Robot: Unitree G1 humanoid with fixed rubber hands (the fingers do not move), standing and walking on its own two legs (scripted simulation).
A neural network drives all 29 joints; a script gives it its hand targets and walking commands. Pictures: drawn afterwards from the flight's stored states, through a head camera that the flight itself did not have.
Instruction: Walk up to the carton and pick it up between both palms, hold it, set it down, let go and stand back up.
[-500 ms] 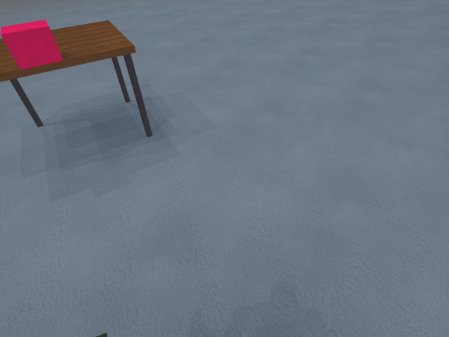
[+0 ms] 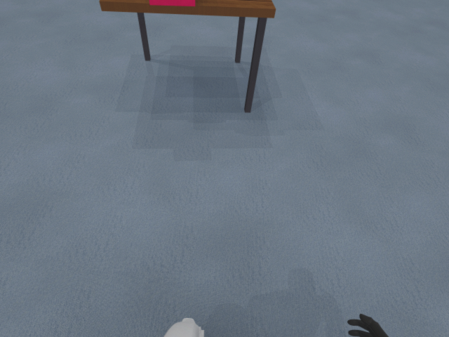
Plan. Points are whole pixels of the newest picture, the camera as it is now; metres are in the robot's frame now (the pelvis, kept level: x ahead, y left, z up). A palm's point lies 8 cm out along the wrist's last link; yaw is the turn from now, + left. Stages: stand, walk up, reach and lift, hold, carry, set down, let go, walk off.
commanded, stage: walk up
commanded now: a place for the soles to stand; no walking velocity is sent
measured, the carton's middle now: out of the picture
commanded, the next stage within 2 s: none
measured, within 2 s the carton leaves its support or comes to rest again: neither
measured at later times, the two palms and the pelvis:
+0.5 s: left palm (125, 225) +0.36 +0.25 -0.07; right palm (353, 251) +0.36 -0.27 -0.12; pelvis +0.28 -0.03 +0.00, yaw +9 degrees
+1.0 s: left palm (100, 203) +0.44 +0.35 -0.13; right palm (290, 139) +0.65 -0.14 -0.06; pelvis +0.48 +0.08 +0.01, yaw +16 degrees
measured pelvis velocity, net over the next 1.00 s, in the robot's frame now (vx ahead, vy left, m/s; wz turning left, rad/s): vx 0.48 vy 0.08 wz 0.28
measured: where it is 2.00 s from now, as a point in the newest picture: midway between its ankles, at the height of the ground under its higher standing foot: (195, 199)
